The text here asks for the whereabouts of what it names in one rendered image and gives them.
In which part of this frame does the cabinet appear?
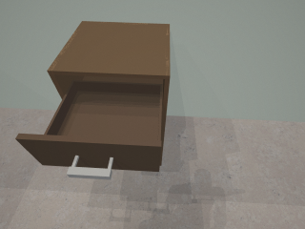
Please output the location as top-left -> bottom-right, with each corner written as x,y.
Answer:
47,21 -> 171,166

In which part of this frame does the drawer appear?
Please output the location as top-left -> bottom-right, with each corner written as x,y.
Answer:
15,80 -> 163,172

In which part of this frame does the handle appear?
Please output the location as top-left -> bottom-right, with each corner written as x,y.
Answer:
67,156 -> 113,180

